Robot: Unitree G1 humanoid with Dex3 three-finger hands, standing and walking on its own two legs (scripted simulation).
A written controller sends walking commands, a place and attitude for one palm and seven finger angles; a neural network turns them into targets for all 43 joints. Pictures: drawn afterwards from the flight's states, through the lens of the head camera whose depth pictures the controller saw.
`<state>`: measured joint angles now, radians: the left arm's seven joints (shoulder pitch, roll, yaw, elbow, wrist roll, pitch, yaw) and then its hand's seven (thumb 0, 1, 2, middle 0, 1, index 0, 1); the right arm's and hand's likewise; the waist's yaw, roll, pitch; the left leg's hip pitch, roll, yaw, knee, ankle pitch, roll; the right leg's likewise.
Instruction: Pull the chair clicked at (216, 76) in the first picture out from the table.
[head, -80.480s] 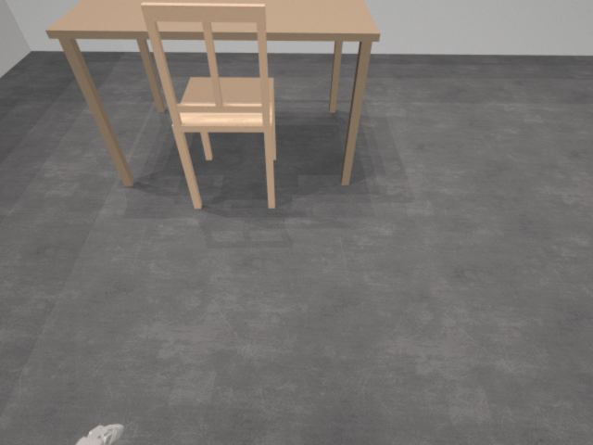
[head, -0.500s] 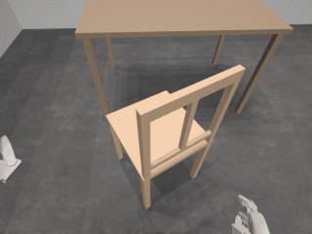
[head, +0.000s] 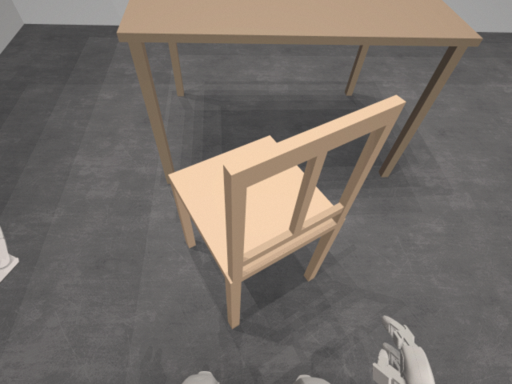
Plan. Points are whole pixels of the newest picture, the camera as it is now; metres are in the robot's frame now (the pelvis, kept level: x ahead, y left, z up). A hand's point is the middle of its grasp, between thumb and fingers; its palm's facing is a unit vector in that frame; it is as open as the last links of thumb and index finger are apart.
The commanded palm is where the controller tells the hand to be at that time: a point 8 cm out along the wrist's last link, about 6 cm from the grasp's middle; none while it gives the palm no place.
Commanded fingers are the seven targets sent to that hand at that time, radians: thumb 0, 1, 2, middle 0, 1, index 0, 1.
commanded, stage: step back with the hand held close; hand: left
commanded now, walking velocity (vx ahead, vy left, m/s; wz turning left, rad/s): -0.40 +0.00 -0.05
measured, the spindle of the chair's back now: (305, 196) +0.49 -0.09 -0.07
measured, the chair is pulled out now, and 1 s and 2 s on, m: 0.47 0.47 0.47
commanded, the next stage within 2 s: stop stepping back and stand still in 0.52 s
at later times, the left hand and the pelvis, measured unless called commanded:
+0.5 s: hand (54, 316) +0.16 +0.20 +0.17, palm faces +0.26 -0.81 -0.53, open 7.4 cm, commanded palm +0.10 +0.25 +0.19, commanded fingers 0.00 0.90 0.90 -0.20 -0.30 -0.20 -0.30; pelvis -0.06 -0.04 +0.01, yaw -5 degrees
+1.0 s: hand out of the picture +0.02 +0.17 +0.17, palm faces +0.41 -0.81 -0.43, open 7.4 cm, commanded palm -0.05 +0.22 +0.19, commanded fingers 0.00 0.90 0.90 -0.20 -0.30 -0.20 -0.30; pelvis -0.19 -0.08 +0.01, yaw -1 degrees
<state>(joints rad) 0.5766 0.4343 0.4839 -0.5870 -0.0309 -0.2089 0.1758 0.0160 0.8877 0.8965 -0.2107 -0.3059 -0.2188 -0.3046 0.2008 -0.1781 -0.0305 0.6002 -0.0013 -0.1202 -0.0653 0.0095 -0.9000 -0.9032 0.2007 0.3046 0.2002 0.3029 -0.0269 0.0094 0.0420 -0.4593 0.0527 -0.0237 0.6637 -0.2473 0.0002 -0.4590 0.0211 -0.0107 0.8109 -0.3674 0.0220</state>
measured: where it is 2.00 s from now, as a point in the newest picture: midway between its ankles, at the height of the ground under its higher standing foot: outside the picture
